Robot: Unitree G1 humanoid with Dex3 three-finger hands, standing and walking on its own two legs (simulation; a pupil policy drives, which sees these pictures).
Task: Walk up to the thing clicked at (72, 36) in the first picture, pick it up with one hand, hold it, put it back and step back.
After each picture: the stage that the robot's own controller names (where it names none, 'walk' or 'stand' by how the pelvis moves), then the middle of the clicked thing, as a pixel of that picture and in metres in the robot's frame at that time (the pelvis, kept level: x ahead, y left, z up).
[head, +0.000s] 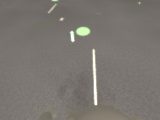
stand; (72, 36) +1.77 +0.51 -0.66
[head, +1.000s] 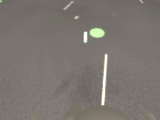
walk; (85, 37) +1.69 +0.20 -0.63
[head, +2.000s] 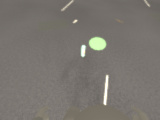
walk; (83, 51) +1.17 +0.14 -0.65
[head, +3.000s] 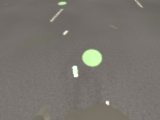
walk; (75, 71) +0.73 +0.23 -0.64
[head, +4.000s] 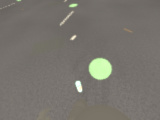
walk; (79, 86) +0.47 +0.23 -0.64
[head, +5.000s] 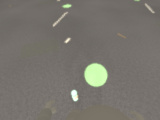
stand; (74, 95) +0.35 +0.20 -0.65
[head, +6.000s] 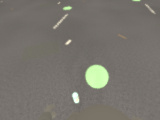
stand; (75, 98) +0.34 +0.19 -0.66
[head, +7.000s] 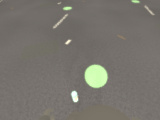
stand; (74, 96) +0.35 +0.20 -0.66
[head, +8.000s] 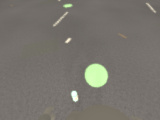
stand; (74, 96) +0.34 +0.20 -0.66
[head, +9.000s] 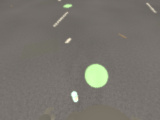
stand; (75, 97) +0.34 +0.20 -0.66
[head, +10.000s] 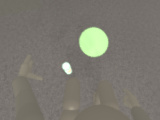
go down; (67, 68) +0.40 +0.22 -0.40
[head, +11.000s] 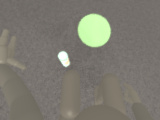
go down; (64, 60) +0.43 +0.24 -0.27
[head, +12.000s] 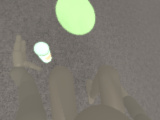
close in; (44, 54) +0.40 +0.28 -0.17
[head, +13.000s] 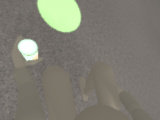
close; (30, 54) +0.40 +0.29 -0.15
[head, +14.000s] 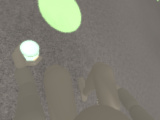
lift; (31, 54) +0.39 +0.30 -0.16
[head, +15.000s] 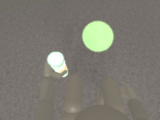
lift; (60, 67) +0.32 +0.22 -0.01
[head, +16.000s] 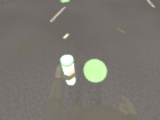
hold; (69, 71) +0.32 +0.16 +0.04
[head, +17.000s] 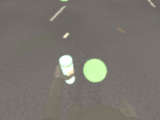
hold; (68, 71) +0.32 +0.17 +0.03
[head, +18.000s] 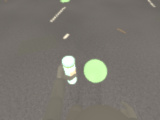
crouch; (70, 71) +0.32 +0.16 +0.04
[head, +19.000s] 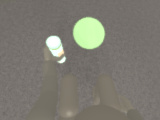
crouch; (58, 52) +0.45 +0.21 -0.06
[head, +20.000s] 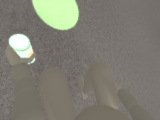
lower; (25, 52) +0.42 +0.30 -0.16
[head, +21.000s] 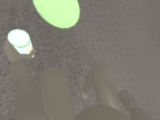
lower; (24, 47) +0.43 +0.31 -0.16
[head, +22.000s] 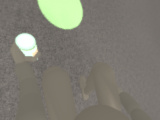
lower; (30, 50) +0.41 +0.30 -0.16
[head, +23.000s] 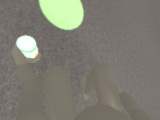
lower; (31, 52) +0.41 +0.30 -0.16
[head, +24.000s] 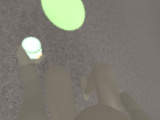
loosen; (35, 53) +0.40 +0.28 -0.16
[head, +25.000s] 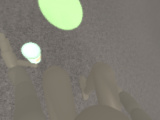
withdraw; (33, 55) +0.39 +0.28 -0.16
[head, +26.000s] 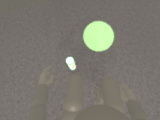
walk; (71, 64) +0.43 +0.22 -0.35
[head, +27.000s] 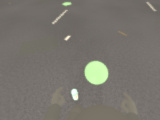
stand; (75, 94) +0.36 +0.18 -0.59
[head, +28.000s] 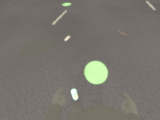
stand; (74, 94) +0.36 +0.20 -0.60
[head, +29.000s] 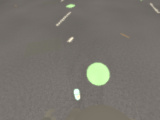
stand; (77, 94) +0.37 +0.18 -0.65
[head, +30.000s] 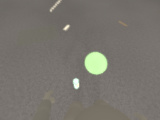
walk; (76, 83) +0.41 +0.15 -0.63
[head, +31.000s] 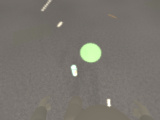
walk; (74, 71) +0.60 +0.23 -0.62
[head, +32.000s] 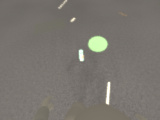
walk; (81, 55) +0.93 +0.21 -0.62
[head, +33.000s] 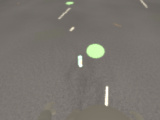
stand; (80, 61) +0.97 +0.22 -0.65
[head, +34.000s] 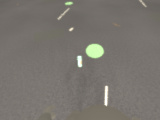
stand; (79, 61) +0.98 +0.22 -0.66
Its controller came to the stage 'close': yes
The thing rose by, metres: 0.68
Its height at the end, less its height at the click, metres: +0.00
